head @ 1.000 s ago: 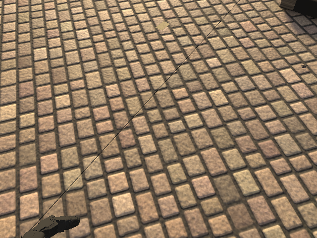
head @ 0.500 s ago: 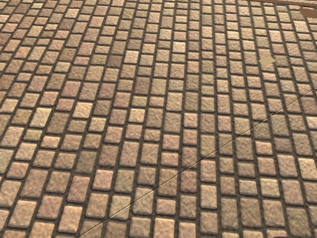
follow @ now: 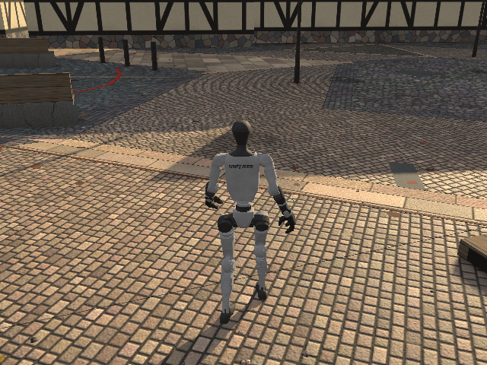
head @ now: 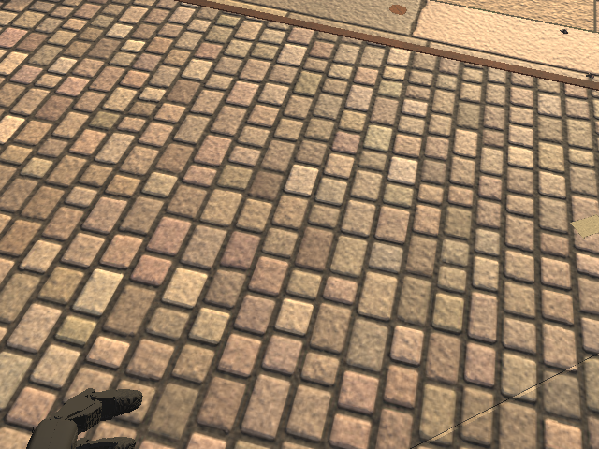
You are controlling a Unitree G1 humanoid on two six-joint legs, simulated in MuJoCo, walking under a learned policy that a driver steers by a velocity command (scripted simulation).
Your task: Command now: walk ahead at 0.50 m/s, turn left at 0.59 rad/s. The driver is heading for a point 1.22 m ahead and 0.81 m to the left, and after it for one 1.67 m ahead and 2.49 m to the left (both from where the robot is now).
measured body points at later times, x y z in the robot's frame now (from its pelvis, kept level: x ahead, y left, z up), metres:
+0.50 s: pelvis +0.25 +0.03 +0.00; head +0.29 +0.06 +0.44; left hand +0.18 +0.32 -0.13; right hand +0.55 -0.12 -0.07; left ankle +0.36 +0.18 -0.72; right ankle +0.14 -0.13 -0.73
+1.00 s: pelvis +0.53 +0.14 +0.00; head +0.54 +0.17 +0.45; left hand +0.59 +0.48 -0.07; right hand +0.73 -0.09 -0.10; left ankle +0.36 +0.17 -0.73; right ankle +0.71 +0.12 -0.73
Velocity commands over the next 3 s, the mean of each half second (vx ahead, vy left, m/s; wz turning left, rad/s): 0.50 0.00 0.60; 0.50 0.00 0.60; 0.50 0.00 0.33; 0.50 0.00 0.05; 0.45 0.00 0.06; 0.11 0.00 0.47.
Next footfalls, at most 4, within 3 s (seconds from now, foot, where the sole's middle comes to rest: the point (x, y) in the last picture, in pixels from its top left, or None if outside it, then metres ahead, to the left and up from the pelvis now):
0.02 right None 0.18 -0.13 -0.77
0.52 left None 0.40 0.19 -0.77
1.02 right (216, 340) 0.74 0.14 -0.77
1.50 left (57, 345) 0.76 0.52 -0.77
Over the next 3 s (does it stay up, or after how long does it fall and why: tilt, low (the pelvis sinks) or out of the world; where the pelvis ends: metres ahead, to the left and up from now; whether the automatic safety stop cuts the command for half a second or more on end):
stays up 1.20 0.78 0.00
